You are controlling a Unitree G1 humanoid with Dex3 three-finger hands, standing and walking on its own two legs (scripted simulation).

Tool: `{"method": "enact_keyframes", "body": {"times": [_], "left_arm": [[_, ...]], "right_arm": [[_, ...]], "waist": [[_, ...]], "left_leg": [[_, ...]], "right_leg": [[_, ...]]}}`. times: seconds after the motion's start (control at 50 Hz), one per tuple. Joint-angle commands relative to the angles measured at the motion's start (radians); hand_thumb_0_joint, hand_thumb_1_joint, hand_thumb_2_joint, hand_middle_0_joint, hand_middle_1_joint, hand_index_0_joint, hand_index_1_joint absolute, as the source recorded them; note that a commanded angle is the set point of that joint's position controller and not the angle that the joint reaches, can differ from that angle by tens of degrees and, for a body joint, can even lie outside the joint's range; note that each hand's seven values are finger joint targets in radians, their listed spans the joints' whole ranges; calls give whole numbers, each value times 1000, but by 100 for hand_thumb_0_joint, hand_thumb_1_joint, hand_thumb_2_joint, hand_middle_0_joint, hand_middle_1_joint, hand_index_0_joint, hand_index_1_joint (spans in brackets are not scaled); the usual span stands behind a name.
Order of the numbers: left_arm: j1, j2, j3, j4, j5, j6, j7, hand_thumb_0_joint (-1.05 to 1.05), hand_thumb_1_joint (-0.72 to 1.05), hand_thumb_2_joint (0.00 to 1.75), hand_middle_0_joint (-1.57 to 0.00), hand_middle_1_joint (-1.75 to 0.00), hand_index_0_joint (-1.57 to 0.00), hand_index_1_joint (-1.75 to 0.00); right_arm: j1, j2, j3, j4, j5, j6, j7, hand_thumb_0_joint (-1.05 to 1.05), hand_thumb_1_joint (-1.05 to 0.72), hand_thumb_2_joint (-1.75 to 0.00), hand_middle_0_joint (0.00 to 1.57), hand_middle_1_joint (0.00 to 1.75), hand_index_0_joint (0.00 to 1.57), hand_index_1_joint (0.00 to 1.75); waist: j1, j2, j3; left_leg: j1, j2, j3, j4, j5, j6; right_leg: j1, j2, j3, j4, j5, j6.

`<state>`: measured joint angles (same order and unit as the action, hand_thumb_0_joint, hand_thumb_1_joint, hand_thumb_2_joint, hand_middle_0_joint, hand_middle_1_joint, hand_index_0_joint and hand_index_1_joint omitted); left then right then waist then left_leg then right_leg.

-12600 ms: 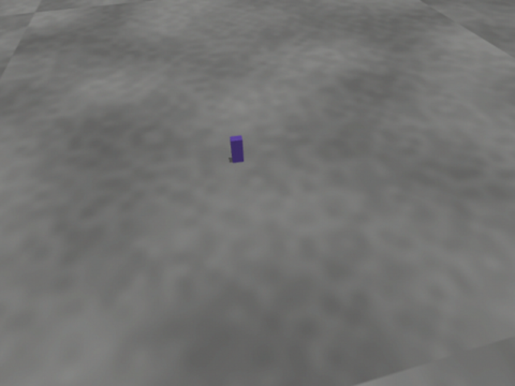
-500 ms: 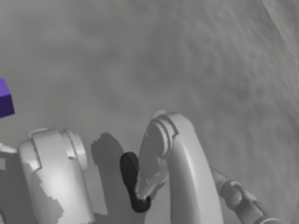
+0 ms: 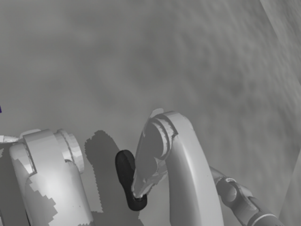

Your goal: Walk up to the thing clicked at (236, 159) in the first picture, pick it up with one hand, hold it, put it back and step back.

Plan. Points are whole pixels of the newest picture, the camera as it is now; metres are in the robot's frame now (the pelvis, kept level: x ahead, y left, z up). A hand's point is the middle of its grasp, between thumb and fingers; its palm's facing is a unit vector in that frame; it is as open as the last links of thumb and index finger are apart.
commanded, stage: close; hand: left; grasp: from the side
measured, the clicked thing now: out of the picture +0.43 +0.27 -0.20
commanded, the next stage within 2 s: settle in 1.26 s
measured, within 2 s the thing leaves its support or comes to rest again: leaves its support in 1.56 s
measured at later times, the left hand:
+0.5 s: hand out of the picture +0.40 +0.27 -0.18, palm faces +0.33 -0.94 -0.01, open 10.2 cm
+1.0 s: hand out of the picture +0.41 +0.28 -0.18, palm faces +0.35 -0.94 +0.00, open 8.0 cm
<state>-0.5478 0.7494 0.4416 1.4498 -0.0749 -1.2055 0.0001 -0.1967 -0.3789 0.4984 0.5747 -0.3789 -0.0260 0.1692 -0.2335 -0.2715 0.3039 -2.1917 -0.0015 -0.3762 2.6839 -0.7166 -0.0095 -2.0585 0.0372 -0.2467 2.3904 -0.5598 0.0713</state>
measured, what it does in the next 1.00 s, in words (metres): stands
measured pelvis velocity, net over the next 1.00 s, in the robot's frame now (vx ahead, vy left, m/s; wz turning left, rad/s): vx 0.00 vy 0.00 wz -0.02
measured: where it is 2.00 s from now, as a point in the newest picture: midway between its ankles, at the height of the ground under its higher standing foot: (97, 211)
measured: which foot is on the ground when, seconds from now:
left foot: down 0.00-1.00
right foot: down 0.00-1.00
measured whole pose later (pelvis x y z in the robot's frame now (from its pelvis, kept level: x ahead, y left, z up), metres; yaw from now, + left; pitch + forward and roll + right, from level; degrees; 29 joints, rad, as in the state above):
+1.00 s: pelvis +0.00 +0.00 +0.00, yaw -1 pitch +10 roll -19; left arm -0.60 0.81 0.46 1.47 -0.07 -1.18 0.04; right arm -0.20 -0.38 0.52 0.56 -0.39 0.00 0.16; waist -0.24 -0.29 0.33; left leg -2.19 0.01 -0.39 2.69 -0.72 0.00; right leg -2.05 0.05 -0.26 2.38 -0.56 0.07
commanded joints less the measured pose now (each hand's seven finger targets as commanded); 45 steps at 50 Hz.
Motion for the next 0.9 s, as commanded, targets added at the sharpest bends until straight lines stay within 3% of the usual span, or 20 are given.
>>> {"method": "enact_keyframes", "body": {"times": [0.0,0.04,0.06,0.08,0.1,0.32,0.42,0.5,0.56,0.78,0.82,0.88], "left_arm": [[-164,143,21,-115,-6,-76,22,0,-33,12,-11,-6,-9,-7],[-176,145,20,-114,-6,-81,30,0,-17,20,-23,-17,-22,-18],[-175,161,25,-127,-7,-83,29,0,-13,24,-28,-22,-27,-22],[-180,157,21,-118,-1,-83,27,0,-10,27,-30,-24,-29,-24],[-176,152,14,-132,4,-84,27,0,-3,29,-30,-24,-28,-24],[-204,159,1,-95,12,-69,35,0,26,45,-49,-41,-48,-41],[-205,180,23,-86,4,-74,39,0,41,53,-59,-49,-58,-49],[-202,191,36,-89,5,-76,42,0,48,61,-68,-58,-67,-58],[-220,184,23,-95,5,-75,40,0,48,68,-76,-67,-75,-67],[-240,191,22,-93,4,-56,41,0,47,81,-91,-83,-90,-83],[-253,222,34,-114,2,-58,40,0,46,85,-96,-88,-95,-89],[-246,194,33,-113,-2,-54,36,0,49,91,-101,-95,-100,-95]], "right_arm": [[15,-360,-118,-13,-4,5,-17,0,-91,-91,20,30,20,30],[12,-361,-112,-13,-4,4,-17,0,-90,-90,20,30,20,30],[12,-360,-112,-11,-3,4,-19,0,-91,-90,20,30,20,30],[16,-362,-112,-9,-5,8,-19,0,-91,-90,20,30,20,30],[19,-362,-113,-5,-9,9,-19,0,-90,-90,20,30,20,30],[3,-370,-109,-11,-5,17,-17,0,-89,-90,20,30,20,30],[4,-372,-101,-16,-6,18,-18,0,-88,-89,20,30,20,30],[8,-375,-100,-16,-9,22,-18,0,-89,-89,20,30,20,30],[11,-371,-94,-12,-12,27,-20,0,-89,-90,20,30,20,30],[6,-375,-99,-22,-5,36,-21,0,-89,-90,20,30,20,30],[15,-371,-95,-21,-5,36,-23,0,-89,-90,20,30,20,30],[16,-372,-99,-17,-7,36,-23,0,-90,-90,20,30,20,30]], "waist": [[-103,513,-540],[-113,504,-527],[-99,509,-540],[-115,524,-545],[-109,546,-553],[-125,521,-492],[-124,512,-497],[-121,536,-507],[-134,532,-524],[-137,523,-484],[-134,521,-513],[-133,540,-514]], "left_leg": [[344,51,99,-364,84,-21],[324,50,93,-364,73,-19],[333,52,96,-362,78,-19],[354,53,90,-365,94,-24],[379,58,87,-371,116,-29],[350,63,66,-382,66,-27],[342,61,70,-371,76,-22],[367,67,62,-382,88,-29],[367,66,67,-365,124,-26],[345,66,64,-376,75,-21],[340,66,72,-369,74,-16],[367,69,66,-375,91,-25]], "right_leg": [[272,48,-114,-148,107,-70],[270,48,-121,-150,102,-70],[277,50,-116,-151,108,-71],[274,48,-123,-144,118,-70],[277,48,-119,-138,133,-71],[236,46,-130,-138,96,-69],[256,47,-127,-146,106,-67],[260,48,-131,-138,114,-69],[274,50,-129,-140,144,-68],[258,45,-127,-145,102,-67],[271,50,-121,-155,102,-68],[261,48,-125,-145,115,-70]]}}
